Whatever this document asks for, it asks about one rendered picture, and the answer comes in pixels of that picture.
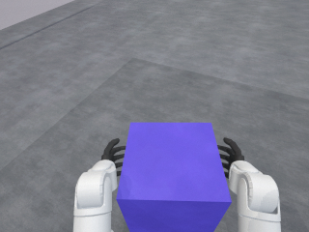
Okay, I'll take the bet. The carton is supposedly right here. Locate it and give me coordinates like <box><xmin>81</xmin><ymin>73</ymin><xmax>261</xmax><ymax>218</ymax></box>
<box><xmin>116</xmin><ymin>122</ymin><xmax>232</xmax><ymax>232</ymax></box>

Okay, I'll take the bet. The robot left forearm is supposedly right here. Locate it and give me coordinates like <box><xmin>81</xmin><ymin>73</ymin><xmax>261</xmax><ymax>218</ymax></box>
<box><xmin>72</xmin><ymin>159</ymin><xmax>118</xmax><ymax>232</ymax></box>

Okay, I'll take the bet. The robot right forearm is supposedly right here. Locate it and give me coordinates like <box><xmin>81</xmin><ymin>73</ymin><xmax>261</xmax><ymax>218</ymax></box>
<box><xmin>229</xmin><ymin>160</ymin><xmax>281</xmax><ymax>232</ymax></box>

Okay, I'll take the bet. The right robot hand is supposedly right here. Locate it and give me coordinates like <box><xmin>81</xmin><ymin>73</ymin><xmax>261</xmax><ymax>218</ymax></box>
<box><xmin>217</xmin><ymin>137</ymin><xmax>244</xmax><ymax>179</ymax></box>

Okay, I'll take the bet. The left robot hand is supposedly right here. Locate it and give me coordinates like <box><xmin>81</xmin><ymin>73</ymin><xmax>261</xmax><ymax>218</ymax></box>
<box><xmin>101</xmin><ymin>138</ymin><xmax>126</xmax><ymax>177</ymax></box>

